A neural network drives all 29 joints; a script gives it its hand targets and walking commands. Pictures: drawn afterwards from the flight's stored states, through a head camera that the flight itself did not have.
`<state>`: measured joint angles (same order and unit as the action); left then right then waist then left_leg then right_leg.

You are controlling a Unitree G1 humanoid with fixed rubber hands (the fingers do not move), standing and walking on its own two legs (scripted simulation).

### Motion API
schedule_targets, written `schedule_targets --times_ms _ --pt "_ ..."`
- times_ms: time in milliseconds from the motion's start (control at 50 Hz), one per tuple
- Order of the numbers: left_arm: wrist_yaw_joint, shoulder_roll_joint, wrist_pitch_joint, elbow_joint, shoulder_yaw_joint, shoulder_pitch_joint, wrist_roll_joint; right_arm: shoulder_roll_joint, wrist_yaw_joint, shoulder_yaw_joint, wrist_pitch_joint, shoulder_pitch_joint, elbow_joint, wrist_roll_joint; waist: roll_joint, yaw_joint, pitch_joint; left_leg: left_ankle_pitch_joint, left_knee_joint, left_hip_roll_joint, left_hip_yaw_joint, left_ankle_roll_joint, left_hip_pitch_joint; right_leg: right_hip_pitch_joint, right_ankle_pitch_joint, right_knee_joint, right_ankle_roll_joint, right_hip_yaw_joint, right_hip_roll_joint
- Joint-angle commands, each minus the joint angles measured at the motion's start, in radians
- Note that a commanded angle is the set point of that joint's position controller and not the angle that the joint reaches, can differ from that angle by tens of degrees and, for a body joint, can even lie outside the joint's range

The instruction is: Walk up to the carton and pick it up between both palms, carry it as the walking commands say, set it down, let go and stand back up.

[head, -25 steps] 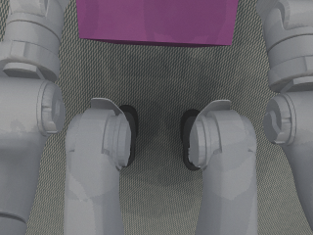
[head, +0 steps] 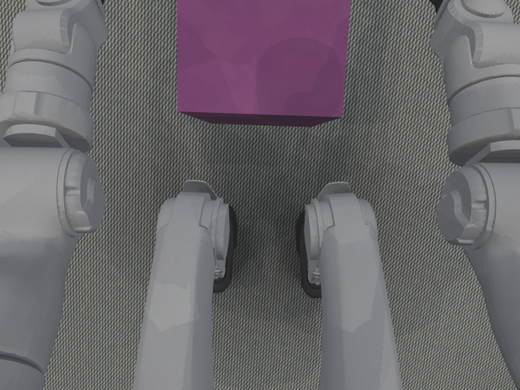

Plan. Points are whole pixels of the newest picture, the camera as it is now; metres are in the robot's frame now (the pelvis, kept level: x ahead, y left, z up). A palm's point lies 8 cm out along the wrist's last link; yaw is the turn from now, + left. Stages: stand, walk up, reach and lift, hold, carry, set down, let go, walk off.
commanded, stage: set down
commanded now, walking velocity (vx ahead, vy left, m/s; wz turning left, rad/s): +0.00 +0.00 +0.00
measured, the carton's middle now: (263, 30) +0.57 +0.01 -0.29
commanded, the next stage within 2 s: let go in 0.88 s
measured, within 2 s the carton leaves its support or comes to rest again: neither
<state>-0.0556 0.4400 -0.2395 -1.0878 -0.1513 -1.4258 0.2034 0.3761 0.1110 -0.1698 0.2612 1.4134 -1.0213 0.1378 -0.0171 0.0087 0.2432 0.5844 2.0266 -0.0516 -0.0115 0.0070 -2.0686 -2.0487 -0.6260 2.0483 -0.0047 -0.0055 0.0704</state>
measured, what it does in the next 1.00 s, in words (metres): rises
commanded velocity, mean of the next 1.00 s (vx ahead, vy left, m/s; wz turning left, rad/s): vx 0.00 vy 0.00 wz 0.00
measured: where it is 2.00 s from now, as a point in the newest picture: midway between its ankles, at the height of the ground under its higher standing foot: (266, 265)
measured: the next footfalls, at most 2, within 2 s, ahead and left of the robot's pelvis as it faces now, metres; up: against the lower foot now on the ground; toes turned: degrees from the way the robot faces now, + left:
none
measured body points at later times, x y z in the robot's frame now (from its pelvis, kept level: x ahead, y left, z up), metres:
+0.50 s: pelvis -0.02 +0.00 +0.13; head +0.34 +0.00 +0.38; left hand +0.57 +0.19 +0.01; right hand +0.55 -0.20 +0.03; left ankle +0.11 +0.11 -0.39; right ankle +0.10 -0.11 -0.39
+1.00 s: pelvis +0.02 +0.00 +0.23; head +0.32 +0.01 +0.57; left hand +0.55 +0.19 +0.14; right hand +0.55 -0.20 +0.16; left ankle +0.11 +0.11 -0.39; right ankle +0.10 -0.11 -0.39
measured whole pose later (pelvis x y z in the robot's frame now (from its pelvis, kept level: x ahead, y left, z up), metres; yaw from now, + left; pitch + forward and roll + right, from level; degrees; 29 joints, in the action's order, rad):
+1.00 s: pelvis +0.02 +0.00 +0.23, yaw +0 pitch +35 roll -1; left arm 0.00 0.30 -0.21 -0.97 -0.25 -1.18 -0.02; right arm 0.27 0.04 -0.29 0.23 1.18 -0.91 -0.01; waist 0.01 0.03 0.09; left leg 0.31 1.09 -0.05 0.03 0.01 -1.40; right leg -1.38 -0.34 1.10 -0.01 -0.04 0.05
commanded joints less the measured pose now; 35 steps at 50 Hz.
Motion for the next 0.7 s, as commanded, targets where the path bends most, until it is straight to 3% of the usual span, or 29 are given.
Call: schedule_targets --times_ms 0,20,40,60,80,100,140,160,180,240,260,280,300,320,340,360,380,400,420,440,460,480,520,560,600,620,640,660,680 --pt "0.027 0.101 0.115 0.362 -0.106 -0.190 -0.042 0.045 -0.026 -0.046 -0.105 0.140 0.380 -0.012 -0.008 -0.047 -1.393 -0.651 -0.248 -0.020 -0.004 -0.002 0.718 0.549 0.575 -0.324 -0.021 0.020 0.015" --pt "0.021 0.169 0.116 0.466 -0.136 -0.173 -0.074 0.035 -0.024 -0.018 -0.107 0.169 0.483 0.028 -0.031 -0.104 -1.575 -0.723 -0.269 -0.025 -0.007 -0.002 0.818 0.660 0.648 -0.319 -0.026 0.014 0.021" --pt "0.019 0.175 0.098 0.329 -0.137 -0.104 -0.075 0.080 -0.014 0.006 -0.099 0.209 0.512 0.018 0.067 -0.121 -1.547 -0.637 -0.286 -0.031 -0.022 0.008 0.707 0.733 0.629 -0.342 -0.036 0.003 0.014" --pt "0.006 0.196 0.090 0.429 -0.144 -0.122 -0.096 0.106 -0.006 -0.030 -0.079 0.153 0.470 0.004 -0.001 -0.102 -1.608 -0.661 -0.316 -0.032 -0.024 -0.007 0.785 0.758 0.638 -0.345 -0.036 0.012 0.027" --pt "0.003 0.166 0.074 0.307 -0.128 -0.089 -0.084 0.123 -0.005 -0.037 -0.069 0.155 0.423 -0.027 0.061 -0.069 -1.515 -0.599 -0.345 -0.030 -0.009 0.000 0.737 0.711 0.564 -0.371 -0.040 0.028 0.021" --pt "-0.003 0.187 0.054 0.262 -0.145 -0.080 -0.132 0.140 0.005 -0.069 -0.046 0.121 0.356 -0.050 0.037 -0.071 -1.490 -0.516 -0.384 -0.027 -0.009 -0.003 0.757 0.691 0.465 -0.398 -0.040 0.031 0.019" --pt "-0.007 0.172 0.008 0.409 -0.079 -0.152 -0.079 0.181 0.016 -0.083 -0.006 0.120 0.390 -0.040 -0.031 0.000 -1.693 -0.432 -0.426 -0.042 -0.019 -0.022 0.912 0.798 0.411 -0.450 -0.027 0.052 0.029" --pt "-0.002 0.160 -0.014 0.418 -0.058 -0.174 -0.036 0.192 0.024 -0.076 0.014 0.115 0.379 -0.037 0.007 0.036 -1.669 -0.377 -0.430 -0.041 -0.025 -0.027 0.865 0.853 0.384 -0.483 -0.024 0.042 0.025" --pt "0.005 0.161 -0.019 0.569 -0.047 -0.207 0.001 0.184 0.028 -0.054 0.028 0.141 0.484 -0.020 0.029 0.051 -1.804 -0.435 -0.442 -0.048 -0.028 -0.024 0.951 0.943 0.455 -0.489 -0.031 0.049 0.034" --pt "0.018 0.170 -0.064 0.654 0.007 -0.279 0.035 0.174 0.016 -0.016 0.067 0.189 0.538 0.068 -0.019 0.049 -1.829 -0.386 -0.455 -0.039 -0.031 -0.013 1.012 0.968 0.418 -0.536 -0.013 0.025 0.020" --pt "0.019 0.187 -0.093 0.680 0.036 -0.343 0.075 0.186 0.015 0.013 0.091 0.262 0.562 0.097 0.013 0.054 -1.896 -0.360 -0.498 -0.036 -0.007 -0.003 1.086 0.982 0.384 -0.545 -0.019 0.044 0.023" --pt "0.015 0.169 -0.114 0.753 0.044 -0.359 0.086 0.207 0.012 0.012 0.100 0.321 0.683 0.120 -0.005 0.052 -1.998 -0.393 -0.505 -0.038 0.001 -0.007 1.177 1.042 0.407 -0.555 -0.010 0.047 0.019" --pt "0.007 0.172 -0.136 0.617 0.051 -0.322 0.099 0.225 0.015 0.009 0.126 0.310 0.605 0.101 0.011 0.054 -1.918 -0.375 -0.511 -0.037 -0.015 -0.016 1.107 1.068 0.398 -0.582 -0.007 0.032 0.011" --pt "0.013 0.223 -0.159 0.648 0.027 -0.360 0.112 0.246 0.015 0.005 0.143 0.358 0.669 0.097 0.072 0.051 -1.974 -0.360 -0.547 -0.036 -0.002 -0.004 1.140 1.109 0.385 -0.600 -0.018 0.048 0.013" --pt "0.013 0.206 -0.191 0.464 0.034 -0.304 0.102 0.216 0.014 0.004 0.176 0.341 0.566 0.115 0.044 0.041 -1.851 -0.283 -0.593 -0.027 0.000 0.000 1.107 1.073 0.309 -0.634 -0.018 0.043 0.009" --pt "0.018 0.218 -0.195 0.418 0.006 -0.284 0.082 0.224 0.009 0.003 0.177 0.334 0.572 0.117 0.022 0.017 -1.772 -0.326 -0.607 -0.033 -0.020 -0.002 1.090 1.081 0.349 -0.658 -0.015 0.027 0.008" --pt "0.009 0.219 -0.182 0.546 -0.017 -0.264 0.069 0.221 0.007 -0.040 0.165 0.329 0.658 0.084 0.030 0.020 -1.851 -0.405 -0.637 -0.033 0.018 0.001 1.198 1.084 0.410 -0.648 -0.017 0.048 0.014" --pt "-0.001 0.263 -0.187 0.511 -0.050 -0.296 0.021 0.245 0.002 -0.050 0.171 0.305 0.601 0.086 -0.026 -0.020 -1.829 -0.367 -0.638 -0.026 0.000 -0.015 1.193 1.040 0.361 -0.657 -0.015 0.035 0.009" --pt "-0.015 0.242 -0.177 0.577 -0.039 -0.285 0.007 0.246 -0.001 -0.058 0.162 0.302 0.635 0.081 -0.049 -0.014 -1.916 -0.423 -0.659 -0.034 -0.001 -0.014 1.301 1.073 0.403 -0.677 -0.012 0.043 0.016" --pt "-0.029 0.279 -0.169 0.562 -0.092 -0.280 -0.047 0.240 0.001 -0.068 0.162 0.255 0.583 0.056 -0.049 -0.039 -1.908 -0.409 -0.654 -0.032 -0.009 -0.023 1.309 1.047 0.381 -0.684 -0.015 0.044 0.014" --pt "-0.032 0.246 -0.169 0.457 -0.083 -0.258 -0.046 0.239 -0.004 -0.070 0.165 0.222 0.460 0.060 -0.080 -0.025 -1.838 -0.406 -0.676 -0.024 -0.011 -0.028 1.319 0.984 0.351 -0.709 -0.015 0.037 0.013" --pt "-0.032 0.248 -0.160 0.513 -0.097 -0.233 -0.086 0.231 -0.006 -0.098 0.154 0.184 0.507 0.032 -0.067 -0.038 -1.893 -0.452 -0.717 -0.025 0.020 -0.023 1.382 1.035 0.395 -0.728 -0.013 0.044 0.024" --pt "-0.019 0.207 -0.148 0.451 -0.097 -0.232 -0.108 0.141 -0.040 -0.021 0.160 0.118 0.291 0.058 -0.096 -0.080 -1.692 -0.394 -0.773 -0.022 0.003 -0.010 1.337 0.982 0.321 -0.797 -0.012 0.011 0.010" --pt "-0.009 0.195 -0.134 0.493 -0.087 -0.214 -0.099 0.147 -0.045 -0.030 0.138 0.106 0.309 0.044 -0.062 -0.037 -1.682 -0.450 -0.817 -0.010 0.023 -0.011 1.387 1.037 0.379 -0.840 -0.012 0.018 0.014" --pt "0.006 0.204 -0.108 0.664 -0.079 -0.232 -0.032 0.184 -0.031 -0.028 0.102 0.171 0.503 0.046 0.015 -0.018 -1.880 -0.564 -0.804 -0.024 0.006 -0.009 1.435 1.255 0.524 -0.861 -0.019 0.008 0.016" --pt "0.019 0.168 -0.107 0.594 -0.047 -0.206 -0.005 0.166 -0.030 0.006 0.093 0.196 0.507 0.090 0.015 -0.034 -1.831 -0.602 -0.836 -0.024 0.012 -0.003 1.421 1.241 0.568 -0.879 -0.017 0.002 0.009" --pt "0.030 0.114 -0.094 0.515 -0.036 -0.128 0.030 0.185 -0.032 -0.023 0.075 0.154 0.528 0.042 0.083 0.001 -1.759 -0.626 -0.838 -0.033 0.019 0.003 1.321 1.370 0.679 -0.901 -0.008 -0.028 0.001" --pt "0.036 0.144 -0.081 0.576 -0.040 -0.178 0.030 0.176 -0.026 -0.020 0.061 0.252 0.611 0.060 0.085 -0.009 -1.803 -0.595 -0.859 -0.037 0.020 0.004 1.299 1.414 0.679 -0.904 -0.017 -0.036 -0.004" --pt "0.047 0.113 -0.085 0.379 -0.011 -0.118 0.028 0.160 -0.018 -0.046 0.069 0.188 0.447 0.009 0.118 0.027 -1.640 -0.510 -0.898 -0.033 0.023 0.007 1.228 1.355 0.592 -0.931 -0.029 -0.016 -0.006"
